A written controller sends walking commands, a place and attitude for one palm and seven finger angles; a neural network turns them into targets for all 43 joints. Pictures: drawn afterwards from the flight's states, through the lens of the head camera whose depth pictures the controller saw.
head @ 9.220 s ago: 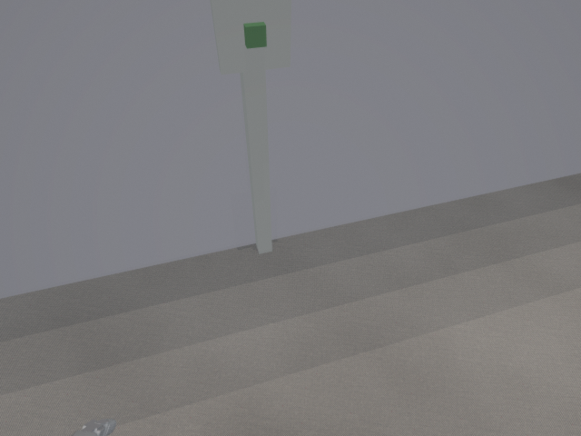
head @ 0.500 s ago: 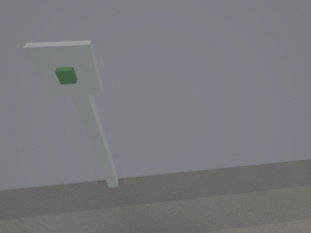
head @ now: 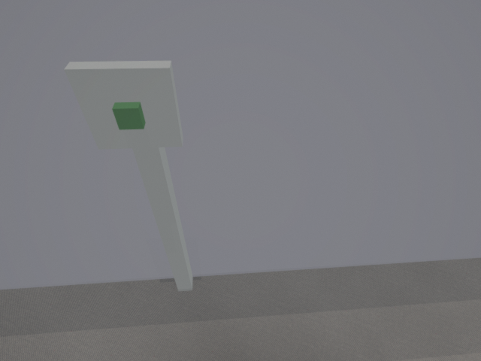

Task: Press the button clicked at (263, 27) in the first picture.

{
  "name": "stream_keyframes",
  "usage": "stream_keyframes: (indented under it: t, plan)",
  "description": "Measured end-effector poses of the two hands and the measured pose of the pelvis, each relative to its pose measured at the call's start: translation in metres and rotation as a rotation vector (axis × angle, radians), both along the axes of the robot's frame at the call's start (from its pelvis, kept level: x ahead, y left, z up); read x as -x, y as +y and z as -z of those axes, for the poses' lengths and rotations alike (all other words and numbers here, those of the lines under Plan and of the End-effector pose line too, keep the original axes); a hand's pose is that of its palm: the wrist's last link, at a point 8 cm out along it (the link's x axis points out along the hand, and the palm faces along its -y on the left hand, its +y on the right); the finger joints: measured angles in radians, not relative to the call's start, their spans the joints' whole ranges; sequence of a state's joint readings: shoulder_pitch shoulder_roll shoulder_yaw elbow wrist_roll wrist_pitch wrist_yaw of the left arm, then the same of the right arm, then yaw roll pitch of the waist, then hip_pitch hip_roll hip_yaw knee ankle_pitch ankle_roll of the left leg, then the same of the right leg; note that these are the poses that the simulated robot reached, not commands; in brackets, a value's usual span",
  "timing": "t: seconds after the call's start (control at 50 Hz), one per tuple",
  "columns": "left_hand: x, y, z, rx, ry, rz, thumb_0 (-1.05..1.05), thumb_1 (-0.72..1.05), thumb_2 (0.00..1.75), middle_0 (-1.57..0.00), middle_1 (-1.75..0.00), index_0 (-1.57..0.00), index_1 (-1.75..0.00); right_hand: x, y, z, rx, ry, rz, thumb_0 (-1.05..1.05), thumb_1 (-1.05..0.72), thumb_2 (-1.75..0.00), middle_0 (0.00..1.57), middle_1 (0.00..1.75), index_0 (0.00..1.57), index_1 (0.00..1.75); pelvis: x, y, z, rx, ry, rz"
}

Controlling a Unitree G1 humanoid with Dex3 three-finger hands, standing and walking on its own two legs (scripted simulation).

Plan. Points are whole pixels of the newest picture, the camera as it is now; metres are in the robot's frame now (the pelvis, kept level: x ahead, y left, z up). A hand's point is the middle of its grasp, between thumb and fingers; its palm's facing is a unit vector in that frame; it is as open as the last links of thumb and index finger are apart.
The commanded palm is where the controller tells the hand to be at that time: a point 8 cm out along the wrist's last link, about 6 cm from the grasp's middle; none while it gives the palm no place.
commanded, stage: look again from close up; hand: left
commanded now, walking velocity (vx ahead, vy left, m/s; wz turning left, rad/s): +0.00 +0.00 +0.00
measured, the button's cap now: (129, 115) +0.51 +0.25 +0.15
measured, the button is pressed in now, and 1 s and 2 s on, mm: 0 0 0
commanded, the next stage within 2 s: raise the hand and make a fist in 0.12 s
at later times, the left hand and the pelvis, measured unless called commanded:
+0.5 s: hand (140, 311) +0.19 +0.17 +0.02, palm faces +0.17 -0.98 -0.04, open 6.4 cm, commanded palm +0.11 +0.23 -0.03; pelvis -0.03 -0.03 -0.04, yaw +0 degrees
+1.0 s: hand (134, 307) +0.19 +0.17 +0.03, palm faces +0.15 -0.99 -0.06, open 3.3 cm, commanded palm +0.15 +0.23 +0.04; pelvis -0.01 -0.05 -0.04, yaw +1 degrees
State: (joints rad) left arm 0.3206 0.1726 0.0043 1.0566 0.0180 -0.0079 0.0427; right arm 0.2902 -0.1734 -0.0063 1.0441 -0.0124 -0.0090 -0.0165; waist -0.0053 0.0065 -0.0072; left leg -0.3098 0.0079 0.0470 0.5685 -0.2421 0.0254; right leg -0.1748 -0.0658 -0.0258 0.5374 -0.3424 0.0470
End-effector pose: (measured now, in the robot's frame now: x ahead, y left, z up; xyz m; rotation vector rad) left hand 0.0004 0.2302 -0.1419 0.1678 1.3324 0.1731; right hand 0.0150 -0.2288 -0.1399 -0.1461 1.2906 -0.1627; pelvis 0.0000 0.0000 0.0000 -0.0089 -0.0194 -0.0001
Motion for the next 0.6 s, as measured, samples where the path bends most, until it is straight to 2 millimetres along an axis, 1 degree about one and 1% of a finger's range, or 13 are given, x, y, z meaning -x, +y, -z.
stream_keyframes:
  t: [0.06,0.12,0.24,0.26,0.28,0.34,0.38,0.42,0.46,0.48,0.52,0.56,0.6]
  plan:
    - [-0.004,0.006,-0.002,-0.011,0.000,0.010,0.00,0.91,0.90,-0.20,-0.30,-0.19,-0.30,-0.008,-0.001,-0.003,0.004,-0.017,-0.008,0.02,-0.93,-0.89,0.20,0.30,0.20,0.30,-0.001,0.000,-0.002,-0.004,0.001,0.003]
    - [-0.006,0.008,-0.004,-0.014,0.002,0.016,0.00,0.91,0.90,-0.20,-0.30,-0.19,-0.30,-0.014,-0.003,-0.005,0.005,-0.023,-0.016,0.02,-0.92,-0.89,0.20,0.30,0.20,0.30,-0.002,0.000,-0.003,-0.006,0.001,0.005]
    - [-0.006,0.003,-0.004,-0.009,0.011,0.021,0.00,0.91,0.90,-0.20,-0.30,-0.19,-0.30,-0.019,-0.006,-0.005,0.005,-0.018,-0.026,0.01,-0.91,-0.89,0.20,0.30,0.20,0.30,-0.002,-0.002,-0.003,-0.002,0.001,0.008]
    - [-0.015,0.003,-0.009,-0.004,-0.040,-0.031,0.00,0.91,0.90,-0.20,-0.30,-0.20,-0.30,-0.021,-0.007,-0.008,0.011,-0.046,-0.021,0.01,-0.91,-0.89,0.20,0.30,0.20,0.30,-0.002,-0.002,-0.003,0.001,0.003,0.006]
    - [-0.033,0.005,-0.023,-0.017,-0.165,-0.063,0.01,0.91,0.90,-0.20,-0.31,-0.20,-0.30,-0.027,-0.009,-0.012,0.027,-0.104,-0.024,0.01,-0.91,-0.89,0.20,0.30,0.20,0.30,-0.001,-0.003,-0.002,-0.004,0.005,0.007]
    - [-0.094,0.004,-0.083,-0.071,-0.608,-0.095,0.02,0.91,0.90,-0.23,-0.33,-0.22,-0.32,-0.051,-0.015,-0.024,0.056,-0.308,-0.015,0.01,-0.91,-0.89,0.20,0.30,0.20,0.30,0.003,-0.007,0.002,-0.021,0.018,-0.007]
    - [-0.130,0.001,-0.122,-0.077,-0.875,-0.089,0.02,0.91,0.90,-0.25,-0.36,-0.25,-0.35,-0.071,-0.020,-0.029,0.066,-0.422,-0.029,0.01,-0.91,-0.89,0.20,0.30,0.20,0.30,0.008,-0.010,0.007,-0.015,0.040,-0.021]
    - [-0.154,-0.002,-0.150,-0.066,-1.111,-0.057,0.01,0.91,0.90,-0.28,-0.40,-0.28,-0.39,-0.092,-0.026,-0.033,0.068,-0.519,-0.045,0.01,-0.90,-0.89,0.20,0.30,0.20,0.30,0.014,-0.014,0.015,-0.011,0.080,-0.018]
    - [-0.165,-0.006,-0.163,-0.031,-1.300,-0.003,0.01,0.91,0.90,-0.32,-0.44,-0.32,-0.43,-0.112,-0.032,-0.036,0.069,-0.602,-0.068,0.01,-0.90,-0.89,0.20,0.30,0.20,0.30,0.019,-0.021,0.027,-0.011,0.127,-0.006]
    - [-0.166,-0.009,-0.163,-0.007,-1.367,0.030,0.01,0.91,0.90,-0.34,-0.46,-0.34,-0.46,-0.121,-0.036,-0.036,0.069,-0.639,-0.081,0.01,-0.90,-0.89,0.20,0.30,0.20,0.30,0.022,-0.024,0.034,-0.011,0.147,-0.002]
    - [-0.159,-0.014,-0.153,0.033,-1.409,0.086,0.00,0.91,0.90,-0.39,-0.51,-0.39,-0.51,-0.138,-0.043,-0.037,0.072,-0.702,-0.101,0.01,-0.90,-0.89,0.20,0.30,0.20,0.30,0.027,-0.030,0.047,-0.009,0.169,0.001]
    - [-0.145,-0.015,-0.135,0.069,-1.354,0.090,0.00,0.91,0.90,-0.44,-0.57,-0.44,-0.56,-0.153,-0.048,-0.039,0.079,-0.749,-0.119,0.01,-0.90,-0.89,0.20,0.30,0.20,0.30,0.031,-0.036,0.057,-0.007,0.178,-0.003]
    - [-0.127,-0.014,-0.120,0.077,-1.274,0.050,0.00,0.90,0.90,-0.49,-0.62,-0.49,-0.62,-0.163,-0.052,-0.041,0.090,-0.783,-0.136,0.01,-0.90,-0.89,0.20,0.30,0.20,0.30,0.031,-0.041,0.063,-0.003,0.181,-0.010]
